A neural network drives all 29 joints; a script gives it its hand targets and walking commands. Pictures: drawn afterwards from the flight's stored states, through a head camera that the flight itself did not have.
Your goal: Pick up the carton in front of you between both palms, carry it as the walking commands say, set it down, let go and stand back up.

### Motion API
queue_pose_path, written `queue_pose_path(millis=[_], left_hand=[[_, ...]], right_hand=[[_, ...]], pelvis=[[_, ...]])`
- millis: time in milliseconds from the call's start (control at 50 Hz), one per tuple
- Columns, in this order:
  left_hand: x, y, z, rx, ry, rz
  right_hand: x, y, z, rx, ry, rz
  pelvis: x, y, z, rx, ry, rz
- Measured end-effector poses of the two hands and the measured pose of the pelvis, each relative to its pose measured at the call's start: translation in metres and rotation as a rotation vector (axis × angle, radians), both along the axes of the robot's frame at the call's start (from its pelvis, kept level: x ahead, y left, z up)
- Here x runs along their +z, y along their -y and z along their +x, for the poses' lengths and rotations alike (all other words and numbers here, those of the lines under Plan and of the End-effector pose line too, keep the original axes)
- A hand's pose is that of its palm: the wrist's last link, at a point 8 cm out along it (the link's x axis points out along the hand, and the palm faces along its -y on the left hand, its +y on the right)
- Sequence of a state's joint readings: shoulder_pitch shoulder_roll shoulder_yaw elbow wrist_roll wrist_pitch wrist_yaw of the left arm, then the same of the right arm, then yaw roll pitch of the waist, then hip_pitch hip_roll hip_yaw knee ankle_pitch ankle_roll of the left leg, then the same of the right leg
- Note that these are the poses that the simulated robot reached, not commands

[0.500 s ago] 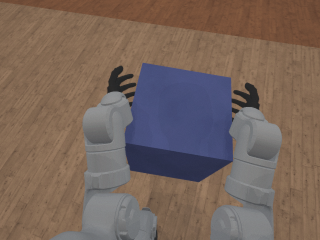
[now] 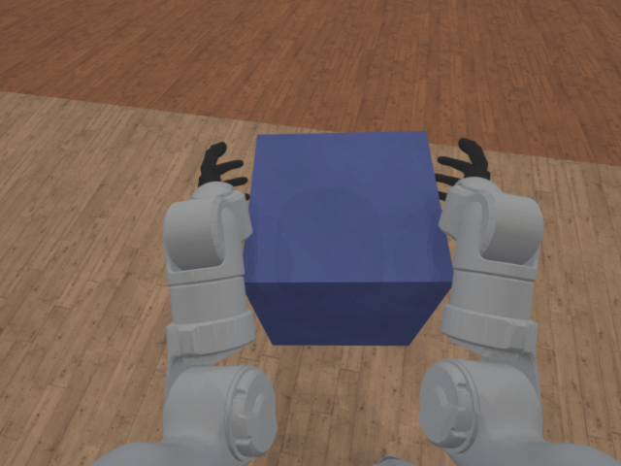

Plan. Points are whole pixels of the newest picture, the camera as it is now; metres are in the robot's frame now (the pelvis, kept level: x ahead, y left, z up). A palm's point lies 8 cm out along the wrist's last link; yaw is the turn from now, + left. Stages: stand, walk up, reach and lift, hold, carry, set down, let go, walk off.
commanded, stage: carry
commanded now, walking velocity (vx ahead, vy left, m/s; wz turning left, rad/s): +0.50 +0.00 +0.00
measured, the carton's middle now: (340, 250) +0.38 +0.01 +0.06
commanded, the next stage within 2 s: none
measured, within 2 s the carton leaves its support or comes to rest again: neither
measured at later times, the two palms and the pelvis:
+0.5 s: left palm (266, 39) +0.68 +0.14 +0.22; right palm (447, 52) +0.64 -0.14 +0.22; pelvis +0.30 +0.04 +0.07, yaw -1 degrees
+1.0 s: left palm out of the picture +0.98 +0.18 +0.29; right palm out of the picture +1.01 -0.10 +0.28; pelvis +0.63 +0.01 +0.11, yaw +1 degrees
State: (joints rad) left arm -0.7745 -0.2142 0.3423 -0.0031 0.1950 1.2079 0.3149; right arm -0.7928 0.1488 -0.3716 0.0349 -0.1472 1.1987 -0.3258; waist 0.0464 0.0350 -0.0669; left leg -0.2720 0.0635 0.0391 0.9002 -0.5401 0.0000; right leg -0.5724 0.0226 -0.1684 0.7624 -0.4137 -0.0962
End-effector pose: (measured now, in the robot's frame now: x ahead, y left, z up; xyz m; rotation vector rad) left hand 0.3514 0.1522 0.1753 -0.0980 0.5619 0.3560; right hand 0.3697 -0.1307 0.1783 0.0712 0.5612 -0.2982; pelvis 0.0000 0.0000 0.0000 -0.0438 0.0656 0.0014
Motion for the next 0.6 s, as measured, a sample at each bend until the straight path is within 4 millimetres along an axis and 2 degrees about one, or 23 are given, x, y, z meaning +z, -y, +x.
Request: queue_pose_path(millis=[80, 140, 220, 280, 340, 400, 500, 600], left_hand=[[-0.005, -0.014, 0.028, 0.063, -0.083, -0.03], [0.004, -0.021, 0.059, 0.095, -0.075, -0.031], [0.026, -0.024, 0.117, 0.076, 0.005, -0.027], [0.038, -0.022, 0.168, 0.03, 0.053, -0.027], [0.041, -0.017, 0.22, -0.033, 0.058, -0.005], [0.041, -0.005, 0.265, -0.082, -0.007, 0.011], [0.047, 0.013, 0.327, -0.105, -0.044, -0.016], [0.067, 0.015, 0.392, -0.072, 0.028, 0.001]], right_hand=[[-0.009, -0.017, 0.051, 0.034, -0.087, 0.01], [-0.006, -0.024, 0.085, 0.03, -0.082, 0.027], [0.011, -0.025, 0.135, 0.006, -0.003, 0.031], [0.026, -0.022, 0.174, -0.018, 0.046, 0.014], [0.033, -0.016, 0.207, -0.042, 0.05, 0.01], [0.033, -0.005, 0.228, -0.095, -0.017, 0.013], [0.045, 0.013, 0.274, -0.167, -0.055, 0.01], [0.071, 0.016, 0.35, -0.142, 0.02, 0.006]], pelvis=[[0.02, 0.006, 0.043, 0.0, -0.008, 0.021], [0.031, 0.005, 0.075, 0.004, -0.012, 0.034], [0.038, -0.002, 0.123, 0.008, -0.019, 0.043], [0.036, -0.012, 0.168, 0.007, -0.019, 0.057], [0.034, -0.026, 0.212, -0.009, -0.001, 0.084], [0.048, -0.035, 0.248, -0.007, -0.004, 0.066], [0.068, -0.037, 0.304, -0.013, -0.011, 0.041], [0.072, -0.028, 0.368, -0.02, -0.018, 0.032]])
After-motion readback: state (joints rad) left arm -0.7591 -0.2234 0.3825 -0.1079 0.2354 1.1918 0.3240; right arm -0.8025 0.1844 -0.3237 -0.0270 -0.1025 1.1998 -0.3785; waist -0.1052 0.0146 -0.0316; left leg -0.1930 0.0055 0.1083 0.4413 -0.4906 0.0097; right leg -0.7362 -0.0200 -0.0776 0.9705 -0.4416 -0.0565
